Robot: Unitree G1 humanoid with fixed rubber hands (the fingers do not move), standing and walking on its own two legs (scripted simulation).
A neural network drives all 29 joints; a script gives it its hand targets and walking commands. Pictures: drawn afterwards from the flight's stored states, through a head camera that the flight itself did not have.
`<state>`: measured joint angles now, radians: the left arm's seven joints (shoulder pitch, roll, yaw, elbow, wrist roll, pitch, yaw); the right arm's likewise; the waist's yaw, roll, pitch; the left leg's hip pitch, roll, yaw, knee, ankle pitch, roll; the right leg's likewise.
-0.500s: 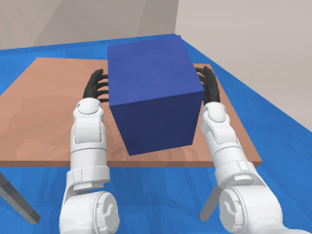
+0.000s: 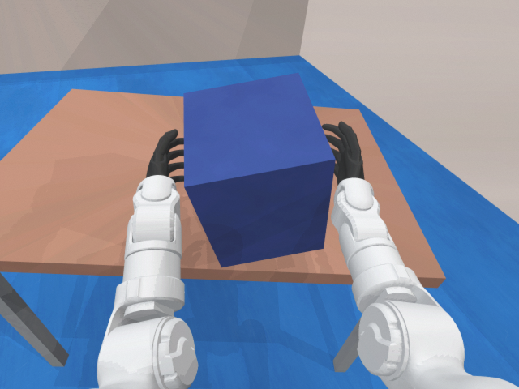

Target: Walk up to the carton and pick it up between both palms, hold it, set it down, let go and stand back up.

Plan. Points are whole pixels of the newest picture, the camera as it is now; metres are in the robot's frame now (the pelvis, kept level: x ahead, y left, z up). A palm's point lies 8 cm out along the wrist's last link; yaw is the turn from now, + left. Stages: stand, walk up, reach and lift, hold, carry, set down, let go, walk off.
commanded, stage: set down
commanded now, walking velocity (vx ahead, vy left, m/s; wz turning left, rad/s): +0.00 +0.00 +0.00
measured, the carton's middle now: (257, 175) +0.46 +0.02 +0.11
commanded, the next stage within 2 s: none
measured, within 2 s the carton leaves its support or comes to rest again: rests again in 1.82 s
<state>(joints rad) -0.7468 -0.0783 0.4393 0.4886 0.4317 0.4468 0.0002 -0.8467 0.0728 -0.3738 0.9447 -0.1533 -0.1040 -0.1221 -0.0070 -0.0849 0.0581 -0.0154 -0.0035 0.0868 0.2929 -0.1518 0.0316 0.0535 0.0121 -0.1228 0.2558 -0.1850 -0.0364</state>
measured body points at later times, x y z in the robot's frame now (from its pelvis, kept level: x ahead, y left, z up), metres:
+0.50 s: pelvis +0.01 +0.00 +0.00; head -0.01 +0.04 +0.45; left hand +0.41 +0.19 +0.13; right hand +0.43 -0.10 +0.16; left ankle +0.02 +0.09 -0.75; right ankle -0.02 -0.09 -0.75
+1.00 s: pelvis +0.01 +0.00 +0.00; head +0.02 +0.03 +0.45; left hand +0.43 +0.20 +0.12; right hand +0.45 -0.09 +0.13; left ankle +0.02 +0.09 -0.75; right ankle -0.02 -0.09 -0.75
